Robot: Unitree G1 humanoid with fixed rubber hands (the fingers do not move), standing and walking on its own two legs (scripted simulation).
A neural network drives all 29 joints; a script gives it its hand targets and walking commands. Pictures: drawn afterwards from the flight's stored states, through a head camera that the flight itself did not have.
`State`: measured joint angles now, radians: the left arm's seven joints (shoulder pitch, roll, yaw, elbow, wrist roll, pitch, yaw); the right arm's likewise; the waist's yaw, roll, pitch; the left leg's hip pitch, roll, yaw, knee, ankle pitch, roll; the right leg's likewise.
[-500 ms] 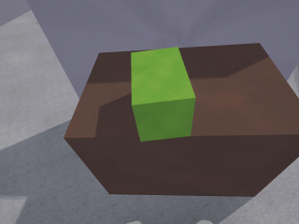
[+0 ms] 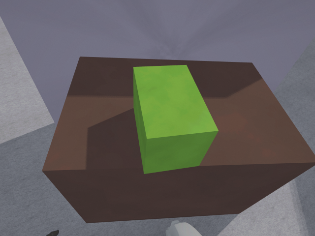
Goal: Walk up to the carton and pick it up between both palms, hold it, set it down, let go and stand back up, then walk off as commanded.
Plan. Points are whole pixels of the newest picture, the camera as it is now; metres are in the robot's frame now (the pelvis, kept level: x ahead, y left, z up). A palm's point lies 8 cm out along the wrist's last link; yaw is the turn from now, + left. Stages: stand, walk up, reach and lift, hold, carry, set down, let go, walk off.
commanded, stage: walk up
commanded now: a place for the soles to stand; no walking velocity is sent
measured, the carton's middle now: (166, 116) +0.46 -0.02 +0.02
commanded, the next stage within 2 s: reach and lift in 2.00 s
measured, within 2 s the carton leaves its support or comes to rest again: neither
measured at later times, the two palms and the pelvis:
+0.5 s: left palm out of the picture +0.12 +0.28 -0.10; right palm out of the picture +0.07 -0.36 -0.08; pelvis +0.01 -0.03 +0.01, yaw +0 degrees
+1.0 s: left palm out of the picture +0.12 +0.24 -0.09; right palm out of the picture +0.03 -0.39 -0.10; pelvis -0.02 -0.06 +0.00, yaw -1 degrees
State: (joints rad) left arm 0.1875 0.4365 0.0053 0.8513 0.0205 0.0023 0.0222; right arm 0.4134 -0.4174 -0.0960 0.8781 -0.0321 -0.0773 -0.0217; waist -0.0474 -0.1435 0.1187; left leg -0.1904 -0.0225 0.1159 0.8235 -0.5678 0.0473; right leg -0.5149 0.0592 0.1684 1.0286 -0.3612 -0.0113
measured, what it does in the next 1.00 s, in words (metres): steps on the spot: right foot, then left foot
